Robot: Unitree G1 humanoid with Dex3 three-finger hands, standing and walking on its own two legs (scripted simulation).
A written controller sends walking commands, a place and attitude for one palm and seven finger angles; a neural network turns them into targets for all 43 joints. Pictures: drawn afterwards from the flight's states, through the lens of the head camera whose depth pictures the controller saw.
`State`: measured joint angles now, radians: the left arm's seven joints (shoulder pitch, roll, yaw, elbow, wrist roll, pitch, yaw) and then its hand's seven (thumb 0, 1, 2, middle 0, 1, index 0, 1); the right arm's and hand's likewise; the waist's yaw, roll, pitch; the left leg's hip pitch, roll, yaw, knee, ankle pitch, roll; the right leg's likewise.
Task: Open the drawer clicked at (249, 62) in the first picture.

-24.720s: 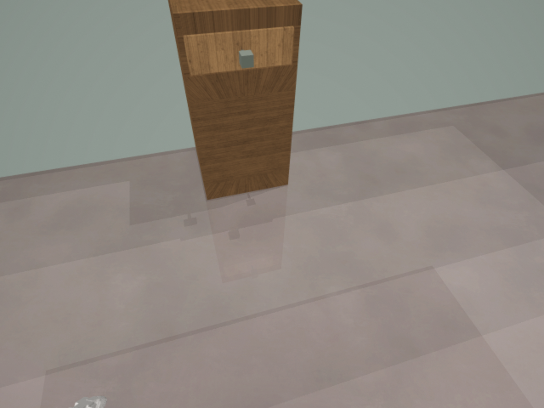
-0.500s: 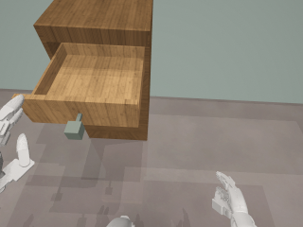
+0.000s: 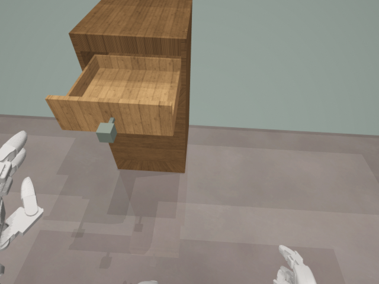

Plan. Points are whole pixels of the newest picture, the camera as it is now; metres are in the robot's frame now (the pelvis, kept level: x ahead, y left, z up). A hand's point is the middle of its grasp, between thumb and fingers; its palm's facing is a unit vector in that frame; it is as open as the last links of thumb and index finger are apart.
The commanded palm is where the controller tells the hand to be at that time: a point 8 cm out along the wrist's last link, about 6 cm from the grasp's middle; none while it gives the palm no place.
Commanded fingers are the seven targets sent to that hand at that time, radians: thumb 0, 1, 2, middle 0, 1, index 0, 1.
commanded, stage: stop stepping back and stand still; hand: left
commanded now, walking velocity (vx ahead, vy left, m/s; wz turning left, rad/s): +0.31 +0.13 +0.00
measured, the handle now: (108, 127) +0.55 +0.29 -0.04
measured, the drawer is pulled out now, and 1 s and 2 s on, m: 0.30 0.30 0.30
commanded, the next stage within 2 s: let the arm hang, fingers relaxed in 1.18 s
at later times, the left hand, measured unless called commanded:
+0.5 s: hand (9, 265) +0.12 +0.23 +0.17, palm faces +0.45 -0.80 -0.40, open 7.4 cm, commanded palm +0.06 +0.28 +0.18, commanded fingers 0.00 0.90 0.90 -0.20 -0.30 -0.20 -0.30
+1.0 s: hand out of the picture +0.14 +0.27 +0.16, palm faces +0.43 -0.79 -0.44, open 7.4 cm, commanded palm +0.08 +0.31 +0.18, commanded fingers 0.00 0.90 0.90 -0.20 -0.30 -0.20 -0.30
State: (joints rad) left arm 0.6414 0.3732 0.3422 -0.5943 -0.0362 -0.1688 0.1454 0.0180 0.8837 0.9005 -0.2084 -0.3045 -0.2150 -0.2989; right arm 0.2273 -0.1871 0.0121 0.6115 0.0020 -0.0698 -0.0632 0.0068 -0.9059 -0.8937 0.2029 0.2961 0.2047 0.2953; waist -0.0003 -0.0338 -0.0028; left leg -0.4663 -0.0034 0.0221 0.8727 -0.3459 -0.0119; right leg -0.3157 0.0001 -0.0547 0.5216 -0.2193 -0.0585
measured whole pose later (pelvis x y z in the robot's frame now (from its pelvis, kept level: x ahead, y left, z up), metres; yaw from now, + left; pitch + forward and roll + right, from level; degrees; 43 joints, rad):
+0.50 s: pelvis -0.05 -0.01 +0.00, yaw +5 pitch -1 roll +2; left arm 0.61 0.33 0.32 -0.52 -0.01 -0.22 0.14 0.02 0.88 0.90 -0.21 -0.30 -0.21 -0.30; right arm 0.27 -0.20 -0.01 0.66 -0.01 -0.08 -0.07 0.01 -0.91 -0.89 0.20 0.30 0.20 0.29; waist -0.01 -0.03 -0.05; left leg -0.37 0.02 0.06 0.78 -0.36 0.02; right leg -0.28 -0.01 -0.10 0.49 -0.20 -0.07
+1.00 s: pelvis -0.03 +0.02 +0.00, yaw +5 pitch +0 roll +0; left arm 0.63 0.37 0.34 -0.56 -0.02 -0.19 0.16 0.02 0.88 0.90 -0.21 -0.30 -0.21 -0.30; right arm 0.22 -0.19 0.02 0.60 0.00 -0.10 -0.06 0.01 -0.91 -0.89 0.20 0.30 0.20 0.30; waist -0.01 -0.02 0.02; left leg -0.22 0.00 0.05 0.47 -0.23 0.02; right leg -0.25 0.01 -0.06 0.46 -0.21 -0.03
